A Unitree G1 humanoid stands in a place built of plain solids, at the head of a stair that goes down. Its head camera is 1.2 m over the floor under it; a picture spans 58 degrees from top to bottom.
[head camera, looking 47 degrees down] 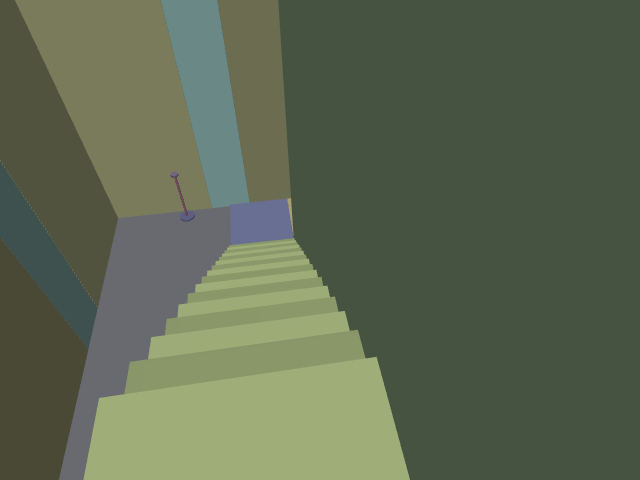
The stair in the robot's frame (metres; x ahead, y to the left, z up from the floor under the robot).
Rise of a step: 0.18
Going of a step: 0.21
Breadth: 0.90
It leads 9 degrees to the left of straight ahead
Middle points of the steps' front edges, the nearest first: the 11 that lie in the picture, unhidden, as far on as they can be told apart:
0.58 0.18 0.00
0.78 0.21 -0.18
0.98 0.24 -0.36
1.19 0.28 -0.54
1.39 0.31 -0.72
1.60 0.34 -0.90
1.80 0.37 -1.08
2.00 0.41 -1.27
2.21 0.44 -1.45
2.41 0.47 -1.63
2.62 0.50 -1.81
